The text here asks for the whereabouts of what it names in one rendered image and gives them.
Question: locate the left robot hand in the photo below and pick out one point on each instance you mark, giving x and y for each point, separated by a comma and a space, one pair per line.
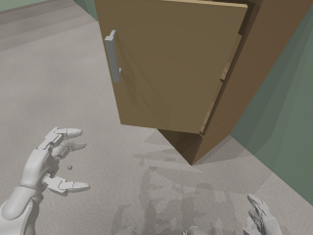
35, 172

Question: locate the robot left forearm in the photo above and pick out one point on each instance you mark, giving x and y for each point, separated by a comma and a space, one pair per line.
19, 212

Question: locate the right robot hand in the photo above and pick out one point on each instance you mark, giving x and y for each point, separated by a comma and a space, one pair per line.
266, 223

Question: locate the cupboard door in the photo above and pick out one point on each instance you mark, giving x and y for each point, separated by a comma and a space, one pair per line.
172, 54

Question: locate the handle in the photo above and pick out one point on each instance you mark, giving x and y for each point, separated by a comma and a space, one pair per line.
111, 51

